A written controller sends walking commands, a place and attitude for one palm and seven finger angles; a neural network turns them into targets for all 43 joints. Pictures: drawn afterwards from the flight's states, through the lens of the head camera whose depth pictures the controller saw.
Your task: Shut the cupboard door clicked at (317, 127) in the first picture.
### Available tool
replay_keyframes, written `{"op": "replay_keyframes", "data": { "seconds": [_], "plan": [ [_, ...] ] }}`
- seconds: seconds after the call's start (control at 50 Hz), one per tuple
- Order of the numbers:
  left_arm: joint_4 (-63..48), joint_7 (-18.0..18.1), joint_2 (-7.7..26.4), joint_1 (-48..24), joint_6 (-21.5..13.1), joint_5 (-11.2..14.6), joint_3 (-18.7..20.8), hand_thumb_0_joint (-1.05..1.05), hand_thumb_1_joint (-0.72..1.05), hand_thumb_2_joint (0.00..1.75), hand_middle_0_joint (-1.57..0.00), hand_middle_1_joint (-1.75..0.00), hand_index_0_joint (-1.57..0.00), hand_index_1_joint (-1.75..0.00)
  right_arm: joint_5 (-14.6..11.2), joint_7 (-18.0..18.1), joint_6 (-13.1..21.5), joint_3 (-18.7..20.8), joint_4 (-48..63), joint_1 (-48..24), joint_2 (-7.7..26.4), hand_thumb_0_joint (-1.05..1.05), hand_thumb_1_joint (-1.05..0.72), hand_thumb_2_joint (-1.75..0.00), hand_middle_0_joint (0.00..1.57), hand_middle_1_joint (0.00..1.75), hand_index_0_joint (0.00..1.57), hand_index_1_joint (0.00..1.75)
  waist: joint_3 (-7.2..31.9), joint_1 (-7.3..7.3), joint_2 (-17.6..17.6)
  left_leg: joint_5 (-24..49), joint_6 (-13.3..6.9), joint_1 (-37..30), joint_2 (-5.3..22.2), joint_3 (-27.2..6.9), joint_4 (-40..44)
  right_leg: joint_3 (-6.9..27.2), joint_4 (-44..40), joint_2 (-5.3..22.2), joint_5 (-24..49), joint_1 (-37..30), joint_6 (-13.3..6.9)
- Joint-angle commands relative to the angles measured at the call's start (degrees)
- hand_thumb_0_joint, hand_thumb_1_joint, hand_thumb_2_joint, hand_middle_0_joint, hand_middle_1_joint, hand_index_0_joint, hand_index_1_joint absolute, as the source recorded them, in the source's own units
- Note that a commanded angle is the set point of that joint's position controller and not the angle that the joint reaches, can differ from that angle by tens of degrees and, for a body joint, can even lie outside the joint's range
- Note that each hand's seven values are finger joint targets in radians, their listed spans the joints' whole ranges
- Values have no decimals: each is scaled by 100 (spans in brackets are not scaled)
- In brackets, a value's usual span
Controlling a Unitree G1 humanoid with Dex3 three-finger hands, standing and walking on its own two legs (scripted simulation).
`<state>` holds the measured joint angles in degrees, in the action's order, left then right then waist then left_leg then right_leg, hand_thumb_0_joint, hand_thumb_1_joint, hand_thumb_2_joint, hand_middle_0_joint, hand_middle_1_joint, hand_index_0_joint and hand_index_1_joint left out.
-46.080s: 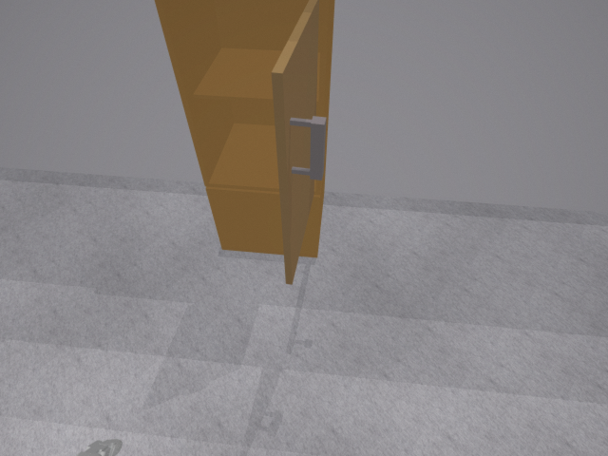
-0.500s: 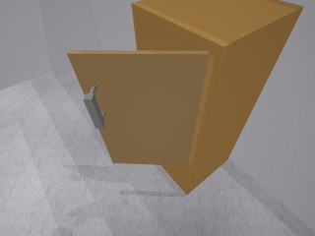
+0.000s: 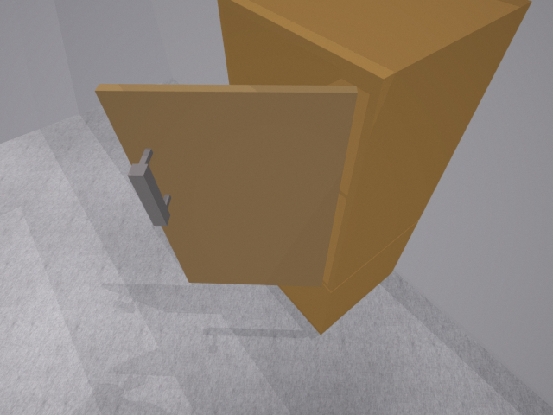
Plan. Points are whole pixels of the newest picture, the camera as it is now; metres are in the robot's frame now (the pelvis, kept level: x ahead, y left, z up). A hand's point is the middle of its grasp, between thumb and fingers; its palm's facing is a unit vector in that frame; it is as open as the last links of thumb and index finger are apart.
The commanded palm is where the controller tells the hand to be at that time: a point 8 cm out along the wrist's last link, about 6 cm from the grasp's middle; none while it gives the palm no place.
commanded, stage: look again from close up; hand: left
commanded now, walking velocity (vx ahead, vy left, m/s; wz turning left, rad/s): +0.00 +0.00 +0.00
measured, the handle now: (154, 187) +0.45 +0.24 +0.05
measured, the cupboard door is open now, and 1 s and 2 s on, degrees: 49 49 49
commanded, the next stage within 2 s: raise the hand and make a fist in 0.16 s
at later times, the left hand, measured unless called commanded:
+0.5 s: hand (147, 365) +0.18 +0.19 +0.00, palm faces +0.15 -0.99 -0.05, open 7.0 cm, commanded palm +0.10 +0.24 -0.05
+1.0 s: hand (130, 406) +0.14 +0.20 -0.02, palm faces -0.03 -1.00 -0.04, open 4.6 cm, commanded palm +0.11 +0.25 -0.01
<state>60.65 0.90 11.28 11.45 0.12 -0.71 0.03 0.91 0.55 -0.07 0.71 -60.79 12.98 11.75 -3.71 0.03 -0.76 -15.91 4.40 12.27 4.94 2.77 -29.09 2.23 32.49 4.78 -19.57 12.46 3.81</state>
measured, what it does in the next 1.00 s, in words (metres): lowers itself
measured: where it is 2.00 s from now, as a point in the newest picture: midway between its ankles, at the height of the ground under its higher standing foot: outside the picture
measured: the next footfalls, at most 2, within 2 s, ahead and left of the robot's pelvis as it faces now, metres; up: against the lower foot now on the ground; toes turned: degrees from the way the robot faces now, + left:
none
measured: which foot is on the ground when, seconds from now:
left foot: down 0.00-1.00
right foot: down 0.00-1.00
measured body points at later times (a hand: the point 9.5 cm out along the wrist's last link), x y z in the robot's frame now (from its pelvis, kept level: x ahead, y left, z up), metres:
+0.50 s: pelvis -0.02 +0.00 -0.04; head +0.00 -0.01 +0.41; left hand +0.17 +0.24 +0.00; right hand +0.15 -0.25 -0.12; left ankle -0.01 +0.17 -0.73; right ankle -0.02 -0.15 -0.73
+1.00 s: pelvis -0.08 +0.01 -0.09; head -0.03 +0.02 +0.36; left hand +0.13 +0.26 -0.01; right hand +0.11 -0.20 -0.16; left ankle -0.01 +0.17 -0.73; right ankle -0.02 -0.15 -0.73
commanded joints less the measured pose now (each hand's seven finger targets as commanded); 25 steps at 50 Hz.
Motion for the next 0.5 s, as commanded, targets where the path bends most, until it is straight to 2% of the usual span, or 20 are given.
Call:
{"op": "replay_keyframes", "data": {
  "seconds": [0.0, 0.04, 0.1, 0.22, 0.24, 0.26, 0.28, 0.3, 0.32, 0.34, 0.36, 0.38, 0.4, 0.42, 0.44, 0.48],
  "plan": [
    [-214, 79, 916, 205, -98, -26, 210, 0, 90, 90, -20, -30, -20, -30, 16, 49, 93, 110, 186, 199, 556, 0, -90, -90, 20, 30, 20, 30, 311, 0, 196, 1358, -365, -326, 77, 33, 349, -55, -553, 108, 1698, 115, -295],
    [-212, 79, 955, 188, -95, -23, 222, 0, 90, 90, -20, -30, -20, -30, 15, 47, 93, 116, 177, 154, 596, 0, -90, -90, 20, 30, 20, 30, 354, -16, 89, 1398, -349, -314, 76, 42, 315, -53, -541, 117, 1698, 78, -288],
    [-185, 73, 891, 205, -91, -30, 208, 0, 90, 90, -20, -30, -20, -30, 10, 57, 83, 111, 163, 113, 540, 0, -90, -90, 20, 30, 20, 30, 209, -14, 250, 1259, -358, -320, 83, 32, 381, -30, -653, 96, 1638, 160, -290],
    [-183, 68, 905, 200, -95, -26, 225, 0, 90, 90, -20, -30, -20, -30, 12, 60, 102, 114, 132, 117, 621, 0, -90, -90, 20, 30, 20, 30, 364, -20, 77, 1476, -350, -381, 105, 21, 377, -72, -621, 96, 1729, 49, -279],
    [52, 296, 870, 807, -187, -26, 229, 0, 90, 90, -20, -30, -20, -30, -76, 30, 104, 231, 520, -189, 826, 0, -90, -90, 20, 30, 20, 30, 398, -123, 521, 1432, -205, 113, 260, 172, -922, 412, -785, 501, 3849, -93, -191],
    [-9546, 286, 4713, -4293, -2025, 725, 3021, 0, 90, 90, -20, -30, -20, -30, -82, 656, 1338, 361, 1652, 448, 1433, 0, -90, -90, 20, 30, 20, 30, 2602, 352, 391, 2319, -436, -1831, -42, 328, -1513, -267, 497, -75, 3633, -691, -363],
    [-6400, 307, 1088, 948, -1305, 693, 577, 0, 90, 90, -22, -32, -22, -32, -462, 780, 1746, 156, 1900, -73, 930, 0, -90, -90, 20, 30, 20, 30, 3099, -82, -1834, 3282, -494, -1402, -310, -177, -674, -760, 1550, -342, 2386, 213, -314],
    [-6726, 279, -459, 1954, -511, 1079, -67, 0, 90, 90, -24, -34, -24, -34, -428, 582, 2019, 119, 2168, -415, 679, 0, -90, -90, 20, 30, 20, 30, 2595, -169, -1975, 3880, -383, -1028, -213, -223, -348, -1007, 1132, -382, 1364, 453, -259],
    [-6851, 285, -97, 630, -641, 921, 42, 0, 90, 90, -25, -36, -25, -36, -422, 410, 2232, 246, 2104, -118, 697, 0, -90, -90, 20, 30, 20, 30, 1093, 270, -851, 3104, -401, -140, -171, -206, -500, -903, 579, -353, 1466, 916, -202],
    [-6519, 165, 70, 832, -840, 950, 496, 0, 90, 90, -27, -38, -27, -38, -327, 393, 2296, 460, 2174, -85, 751, 0, -90, -90, 20, 30, 20, 30, 529, 239, -334, 2098, -411, 536, -380, -127, -752, -924, 314, -373, 1822, 1166, -167],
    [-6097, -6, 299, 1206, -1135, 941, 818, 0, 90, 90, -29, -40, -29, -40, -244, 360, 2309, 481, 2280, -119, 772, 0, -90, -90, 20, 30, 20, 30, 347, 233, 555, 1545, -411, 1046, -457, -174, -965, -973, 472, -402, 1841, 1473, -157],
    [-5599, -293, 14, 1683, -1528, 1001, 839, 0, 90, 90, -31, -42, -31, -42, -192, 315, 2318, 495, 2422, -216, 720, 0, -90, -90, 20, 30, 20, 30, 317, 106, 1174, 1261, -391, 1473, -509, -199, -1200, -1025, 770, -467, 1729, 1756, -156],
    [-5095, -659, -90, 2330, -1922, 1106, 979, 0, 90, 90, -33, -44, -33, -44, -196, 234, 2312, 547, 2585, -284, 689, 0, -90, -90, 20, 30, 20, 30, 440, -168, 1202, 1219, -334, 1790, -562, -148, -1438, -947, 1076, -436, 1780, 1719, -216],
    [-4945, -1022, -152, 2353, -2435, 1210, 1017, 0, 90, 90, -35, -46, -35, -46, -140, 144, 2298, 558, 2659, -321, 647, 0, -90, -90, 20, 30, 20, 30, 702, -231, 1370, 1065, -268, 2139, -573, -123, -1735, -915, 1451, -414, 1730, 1940, -233],
    [-4902, -1406, -65, 2369, -2937, 1325, 1176, 0, 90, 90, -36, -48, -36, -48, -111, 91, 2268, 595, 2773, -381, 642, 0, -90, -90, 20, 30, 20, 30, 960, -330, 1436, 866, -259, 2427, -583, -93, -2020, -804, 1754, -391, 1639, 2114, -253],
    [-5079, -2222, 328, 1968, -3778, 1525, 1436, 0, 90, 90, -40, -52, -40, -52, -111, 20, 2252, 641, 3045, -508, 740, 0, -90, -90, 20, 30, 20, 30, 1421, -370, 929, 497, -297, 2897, -601, -28, -2579, -523, 2203, -293, 1153, 2449, -351]
  ]
}}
